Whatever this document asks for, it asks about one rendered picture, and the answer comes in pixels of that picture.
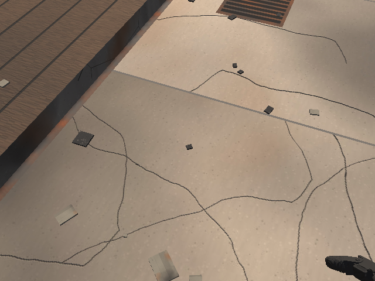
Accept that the right robot hand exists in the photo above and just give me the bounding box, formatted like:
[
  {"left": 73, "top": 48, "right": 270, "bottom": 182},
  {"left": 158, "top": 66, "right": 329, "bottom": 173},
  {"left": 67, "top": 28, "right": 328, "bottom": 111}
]
[{"left": 325, "top": 255, "right": 375, "bottom": 281}]

